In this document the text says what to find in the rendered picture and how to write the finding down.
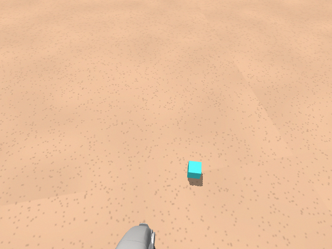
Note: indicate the cube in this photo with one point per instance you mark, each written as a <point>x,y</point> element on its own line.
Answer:
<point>194,169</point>

